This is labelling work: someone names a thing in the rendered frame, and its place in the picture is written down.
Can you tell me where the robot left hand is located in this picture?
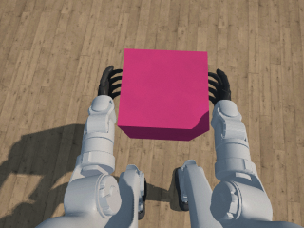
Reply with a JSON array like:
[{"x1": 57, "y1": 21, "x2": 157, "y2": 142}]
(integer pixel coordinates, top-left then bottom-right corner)
[{"x1": 97, "y1": 66, "x2": 123, "y2": 100}]

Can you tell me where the right robot foot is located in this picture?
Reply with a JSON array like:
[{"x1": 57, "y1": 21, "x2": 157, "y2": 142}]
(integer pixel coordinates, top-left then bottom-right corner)
[{"x1": 175, "y1": 167, "x2": 189, "y2": 212}]

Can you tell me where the carton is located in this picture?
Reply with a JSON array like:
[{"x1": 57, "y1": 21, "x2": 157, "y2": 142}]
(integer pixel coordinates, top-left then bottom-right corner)
[{"x1": 117, "y1": 48, "x2": 210, "y2": 142}]

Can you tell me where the right robot forearm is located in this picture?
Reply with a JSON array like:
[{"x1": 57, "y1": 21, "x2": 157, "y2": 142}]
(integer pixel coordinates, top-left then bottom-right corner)
[{"x1": 210, "y1": 100, "x2": 273, "y2": 212}]

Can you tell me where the left robot forearm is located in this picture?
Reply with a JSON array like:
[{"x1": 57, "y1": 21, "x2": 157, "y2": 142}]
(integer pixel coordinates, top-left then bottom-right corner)
[{"x1": 64, "y1": 95, "x2": 117, "y2": 210}]

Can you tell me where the robot right hand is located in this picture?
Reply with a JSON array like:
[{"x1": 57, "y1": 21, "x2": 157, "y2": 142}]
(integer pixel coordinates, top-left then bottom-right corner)
[{"x1": 208, "y1": 69, "x2": 232, "y2": 106}]

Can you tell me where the robot left thigh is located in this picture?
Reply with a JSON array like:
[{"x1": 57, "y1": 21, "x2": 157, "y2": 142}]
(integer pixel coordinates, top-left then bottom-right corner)
[{"x1": 104, "y1": 169, "x2": 144, "y2": 228}]

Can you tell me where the robot right upper arm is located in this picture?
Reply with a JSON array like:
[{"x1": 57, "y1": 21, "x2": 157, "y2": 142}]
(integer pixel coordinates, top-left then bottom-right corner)
[{"x1": 210, "y1": 180, "x2": 304, "y2": 228}]

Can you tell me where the robot left upper arm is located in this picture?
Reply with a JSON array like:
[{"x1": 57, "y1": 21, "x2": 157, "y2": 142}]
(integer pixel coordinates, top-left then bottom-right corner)
[{"x1": 35, "y1": 173, "x2": 122, "y2": 228}]

